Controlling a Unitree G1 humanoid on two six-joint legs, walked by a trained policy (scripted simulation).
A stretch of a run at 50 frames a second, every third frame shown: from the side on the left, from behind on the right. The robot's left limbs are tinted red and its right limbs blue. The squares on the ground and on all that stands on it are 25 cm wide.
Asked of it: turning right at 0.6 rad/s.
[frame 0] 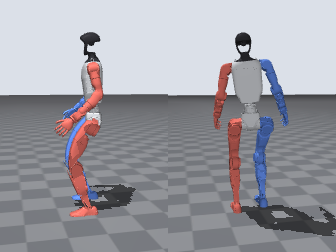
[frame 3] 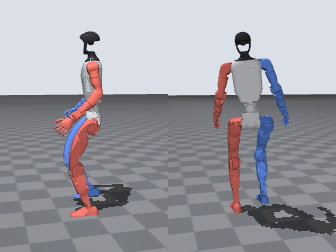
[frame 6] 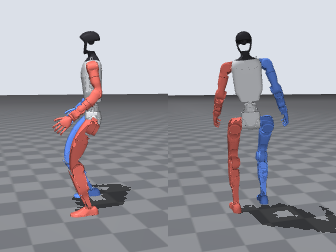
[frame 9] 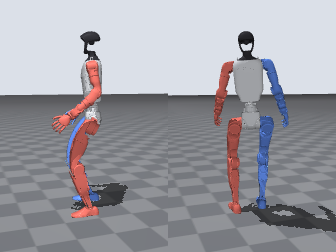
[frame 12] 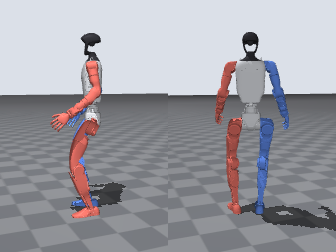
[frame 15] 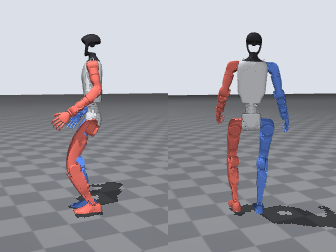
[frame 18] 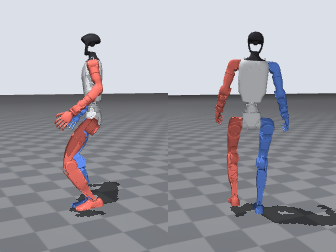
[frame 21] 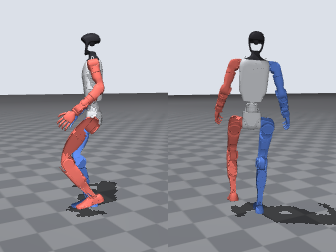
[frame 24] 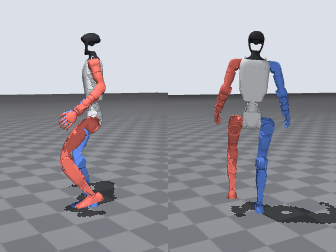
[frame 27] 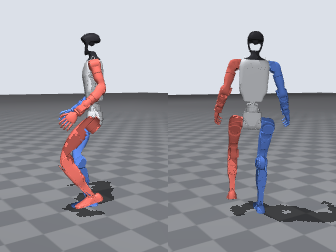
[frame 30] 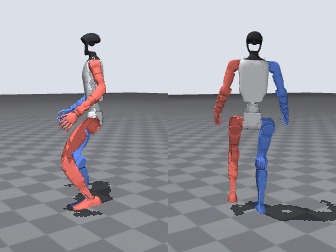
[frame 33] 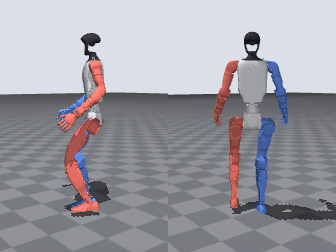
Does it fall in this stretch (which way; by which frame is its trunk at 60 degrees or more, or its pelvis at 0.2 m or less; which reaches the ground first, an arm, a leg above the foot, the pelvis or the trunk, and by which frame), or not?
no
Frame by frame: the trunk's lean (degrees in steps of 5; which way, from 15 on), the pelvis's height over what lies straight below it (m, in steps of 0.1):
0: 5, 0.8
3: 5, 0.8
6: 5, 0.8
9: 5, 0.8
12: 0, 0.8
15: 5, 0.8
18: 5, 0.8
21: 5, 0.8
24: 5, 0.8
27: 5, 0.8
30: 5, 0.8
33: 5, 0.8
